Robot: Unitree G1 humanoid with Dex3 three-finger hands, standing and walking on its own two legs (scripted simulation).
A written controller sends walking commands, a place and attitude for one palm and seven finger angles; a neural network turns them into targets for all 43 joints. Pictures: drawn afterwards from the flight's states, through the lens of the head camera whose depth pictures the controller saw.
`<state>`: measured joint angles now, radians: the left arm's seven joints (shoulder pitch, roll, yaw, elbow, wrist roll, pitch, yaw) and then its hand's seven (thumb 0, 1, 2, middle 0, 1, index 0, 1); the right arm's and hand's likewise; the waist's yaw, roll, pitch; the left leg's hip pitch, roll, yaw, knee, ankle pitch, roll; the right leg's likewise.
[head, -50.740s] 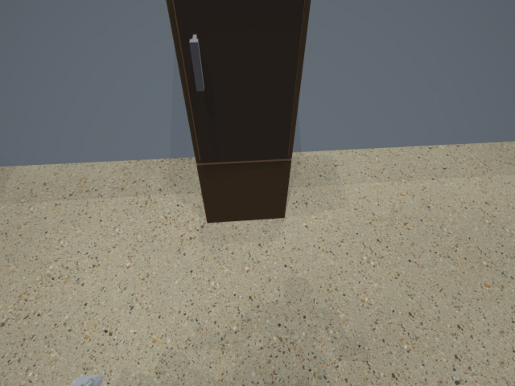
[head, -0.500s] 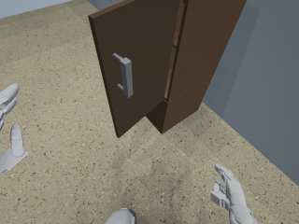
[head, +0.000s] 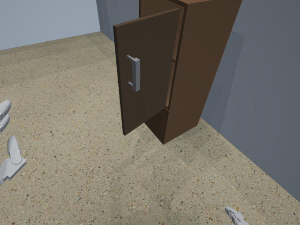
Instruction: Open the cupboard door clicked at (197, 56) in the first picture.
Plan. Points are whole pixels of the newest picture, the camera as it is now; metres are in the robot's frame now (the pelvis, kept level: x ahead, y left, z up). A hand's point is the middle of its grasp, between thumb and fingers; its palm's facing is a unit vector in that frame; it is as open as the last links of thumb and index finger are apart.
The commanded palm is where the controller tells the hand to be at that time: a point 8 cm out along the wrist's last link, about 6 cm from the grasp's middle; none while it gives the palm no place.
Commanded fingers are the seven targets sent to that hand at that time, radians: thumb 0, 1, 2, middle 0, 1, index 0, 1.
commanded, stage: stop stepping back and stand still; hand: left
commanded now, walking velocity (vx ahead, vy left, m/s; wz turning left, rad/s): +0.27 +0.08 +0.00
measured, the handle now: (132, 73) +0.66 +0.13 +0.06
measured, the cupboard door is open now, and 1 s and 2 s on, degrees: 100 100 100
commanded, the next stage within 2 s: let the arm hang, fingers relaxed in 0.44 s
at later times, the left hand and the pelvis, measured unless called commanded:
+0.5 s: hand (2, 187) +0.14 +0.27 +0.16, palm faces +0.49 -0.76 -0.42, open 7.4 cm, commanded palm +0.08 +0.31 +0.18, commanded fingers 0.00 0.90 0.90 -0.20 -0.30 -0.20 -0.30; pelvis -0.04 +0.00 -0.01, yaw +3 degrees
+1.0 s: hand out of the picture -0.07 +0.20 -0.17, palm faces +0.15 -0.96 -0.24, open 7.0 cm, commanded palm none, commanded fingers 0.00 0.90 0.90 -0.20 -0.30 -0.20 -0.30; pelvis -0.05 +0.01 +0.00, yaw +7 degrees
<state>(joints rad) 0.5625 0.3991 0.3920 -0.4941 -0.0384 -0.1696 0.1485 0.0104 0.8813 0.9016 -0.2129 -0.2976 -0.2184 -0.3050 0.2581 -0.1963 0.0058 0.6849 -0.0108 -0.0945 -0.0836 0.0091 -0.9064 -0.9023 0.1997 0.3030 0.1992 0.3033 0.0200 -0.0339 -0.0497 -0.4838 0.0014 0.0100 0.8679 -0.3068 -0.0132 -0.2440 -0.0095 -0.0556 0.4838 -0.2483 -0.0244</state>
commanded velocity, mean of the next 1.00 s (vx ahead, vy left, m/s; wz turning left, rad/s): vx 0.06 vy -0.01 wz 0.00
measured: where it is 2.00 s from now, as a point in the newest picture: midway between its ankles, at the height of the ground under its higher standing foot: outside the picture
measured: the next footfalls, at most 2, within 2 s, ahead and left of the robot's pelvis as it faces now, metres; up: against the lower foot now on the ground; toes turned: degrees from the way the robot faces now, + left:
left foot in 0.08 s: +0.02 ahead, +0.14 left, +0.00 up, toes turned +6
right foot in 0.28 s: +0.02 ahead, -0.10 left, +0.00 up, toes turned +6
